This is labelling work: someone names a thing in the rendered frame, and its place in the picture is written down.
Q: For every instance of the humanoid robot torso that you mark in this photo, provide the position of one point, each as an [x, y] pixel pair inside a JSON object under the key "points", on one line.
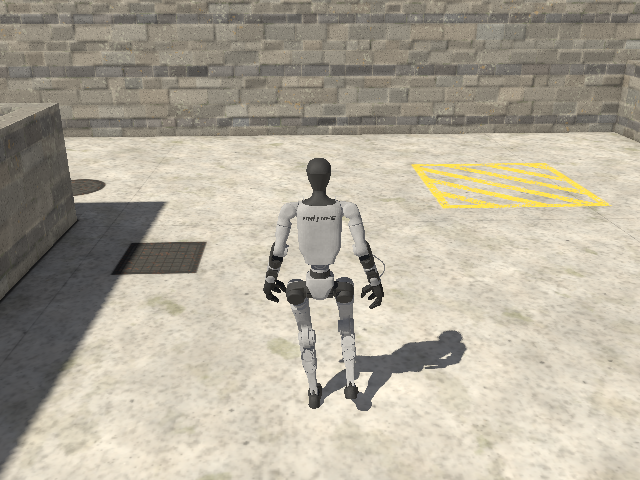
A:
{"points": [[319, 237]]}

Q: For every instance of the robot right hand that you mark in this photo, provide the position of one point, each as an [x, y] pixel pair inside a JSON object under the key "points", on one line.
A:
{"points": [[377, 292]]}

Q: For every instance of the robot right shin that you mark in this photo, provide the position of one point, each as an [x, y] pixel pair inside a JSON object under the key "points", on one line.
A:
{"points": [[349, 353]]}

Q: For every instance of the robot left hand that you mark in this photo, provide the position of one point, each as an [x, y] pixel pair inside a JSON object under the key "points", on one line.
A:
{"points": [[274, 287]]}

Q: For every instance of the robot right upper arm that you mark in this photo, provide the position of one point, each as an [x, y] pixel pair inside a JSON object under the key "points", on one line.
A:
{"points": [[351, 211]]}

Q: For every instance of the robot left upper arm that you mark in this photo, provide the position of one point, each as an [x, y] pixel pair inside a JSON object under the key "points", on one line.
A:
{"points": [[287, 212]]}

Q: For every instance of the left robot forearm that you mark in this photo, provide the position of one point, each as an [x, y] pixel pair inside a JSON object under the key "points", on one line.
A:
{"points": [[273, 267]]}

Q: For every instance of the right robot forearm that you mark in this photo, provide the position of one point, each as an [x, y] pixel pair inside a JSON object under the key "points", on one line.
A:
{"points": [[369, 267]]}

